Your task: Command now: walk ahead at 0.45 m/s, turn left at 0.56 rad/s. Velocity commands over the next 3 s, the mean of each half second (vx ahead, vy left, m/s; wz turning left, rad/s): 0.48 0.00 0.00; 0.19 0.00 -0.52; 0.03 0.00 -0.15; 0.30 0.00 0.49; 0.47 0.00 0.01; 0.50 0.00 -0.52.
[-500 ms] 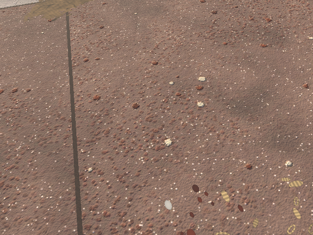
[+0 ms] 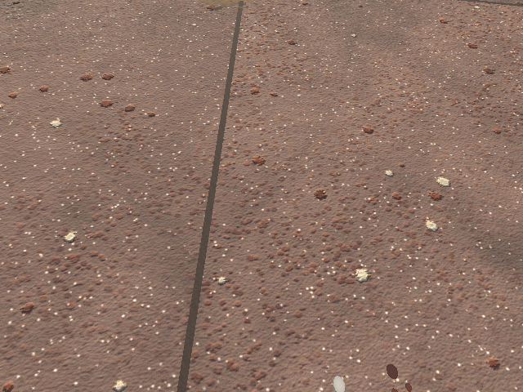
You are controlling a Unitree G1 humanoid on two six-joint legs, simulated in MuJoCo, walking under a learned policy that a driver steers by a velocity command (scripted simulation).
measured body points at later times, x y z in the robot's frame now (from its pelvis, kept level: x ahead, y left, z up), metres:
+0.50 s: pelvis +0.31 -0.01 -0.01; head +0.34 -0.01 +0.44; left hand +0.41 +0.26 -0.13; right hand +0.43 -0.28 -0.11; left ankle +0.28 +0.13 -0.66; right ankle +0.35 -0.08 -0.75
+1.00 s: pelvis +0.49 +0.04 -0.01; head +0.53 +0.03 +0.44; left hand +0.71 +0.27 -0.12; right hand +0.56 -0.26 -0.10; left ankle +0.60 +0.11 -0.75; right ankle +0.44 -0.09 -0.68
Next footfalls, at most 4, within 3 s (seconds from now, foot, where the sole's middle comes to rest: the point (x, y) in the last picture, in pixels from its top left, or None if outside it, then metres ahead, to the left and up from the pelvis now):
0.32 right None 0.39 -0.08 -0.78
0.74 left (204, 336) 0.64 0.10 -0.78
1.20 right None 0.48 -0.11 -0.78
1.68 left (196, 378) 0.53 0.12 -0.78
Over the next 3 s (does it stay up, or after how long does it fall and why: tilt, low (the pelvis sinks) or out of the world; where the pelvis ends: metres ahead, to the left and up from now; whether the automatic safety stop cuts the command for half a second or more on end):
stays up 1.13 -0.06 -0.01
